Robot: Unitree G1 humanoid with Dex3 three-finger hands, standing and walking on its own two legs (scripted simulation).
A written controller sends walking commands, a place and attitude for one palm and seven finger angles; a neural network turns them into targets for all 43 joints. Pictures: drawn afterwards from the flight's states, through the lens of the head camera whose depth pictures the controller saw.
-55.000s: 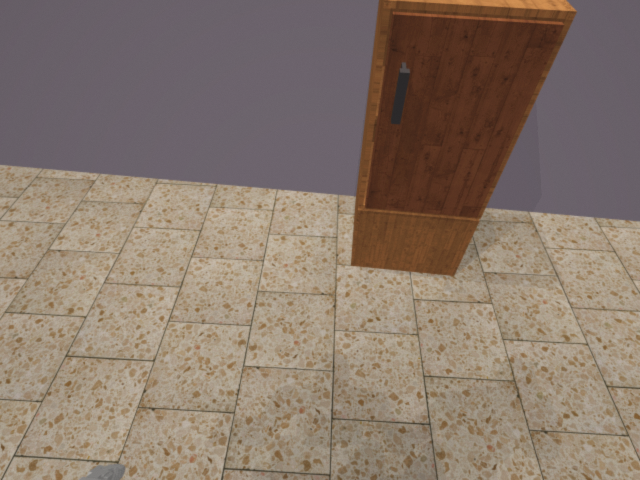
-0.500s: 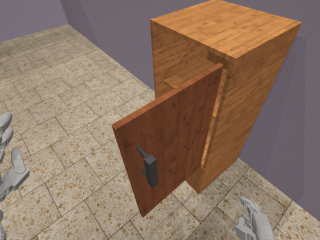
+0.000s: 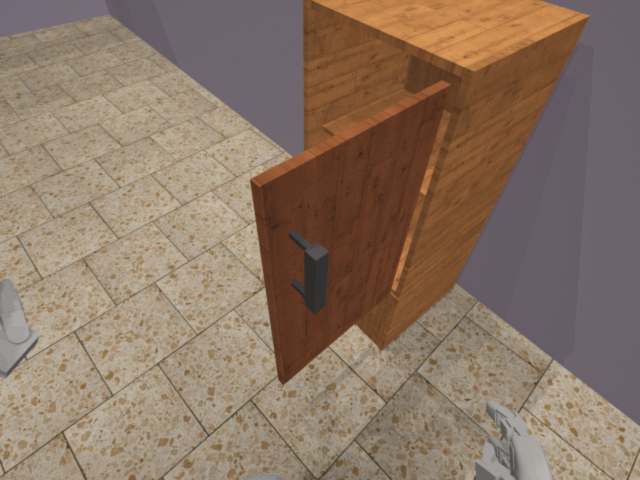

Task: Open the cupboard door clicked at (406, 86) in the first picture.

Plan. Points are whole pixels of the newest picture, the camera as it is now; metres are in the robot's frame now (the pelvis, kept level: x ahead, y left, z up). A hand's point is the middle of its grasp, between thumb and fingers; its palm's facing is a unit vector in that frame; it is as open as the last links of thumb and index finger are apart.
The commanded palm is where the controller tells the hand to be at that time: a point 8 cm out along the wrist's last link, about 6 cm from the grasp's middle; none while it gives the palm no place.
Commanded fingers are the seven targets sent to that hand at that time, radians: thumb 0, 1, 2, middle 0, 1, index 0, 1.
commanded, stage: step back with the hand held close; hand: left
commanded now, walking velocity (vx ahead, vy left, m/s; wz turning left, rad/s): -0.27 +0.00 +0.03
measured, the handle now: (306, 271) +0.39 +0.05 +0.02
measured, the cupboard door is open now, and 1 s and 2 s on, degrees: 92 92 92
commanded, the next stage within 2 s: stop stepping back and stand still in 0.40 s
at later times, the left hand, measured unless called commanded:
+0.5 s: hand out of the picture +0.09 +0.30 +0.17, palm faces +0.49 -0.75 -0.45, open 7.4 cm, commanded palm +0.01 +0.32 +0.19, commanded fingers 0.00 0.90 0.90 -0.20 -0.30 -0.20 -0.30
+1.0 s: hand out of the picture +0.00 +0.27 +0.18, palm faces +0.47 -0.80 -0.37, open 7.4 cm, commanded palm -0.05 +0.30 +0.19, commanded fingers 0.00 0.90 0.90 -0.20 -0.30 -0.20 -0.30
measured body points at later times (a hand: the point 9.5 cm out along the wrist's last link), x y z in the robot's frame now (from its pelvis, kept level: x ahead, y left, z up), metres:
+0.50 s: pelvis -0.11 +0.01 +0.00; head -0.07 +0.05 +0.45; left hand +0.05 +0.33 +0.20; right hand +0.10 -0.21 -0.06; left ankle -0.04 +0.10 -0.72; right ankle -0.04 -0.13 -0.69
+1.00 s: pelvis -0.20 +0.00 +0.01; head -0.23 +0.02 +0.46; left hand -0.03 +0.31 +0.20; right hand -0.10 -0.27 -0.08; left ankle -0.14 +0.10 -0.71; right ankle -0.29 -0.09 -0.72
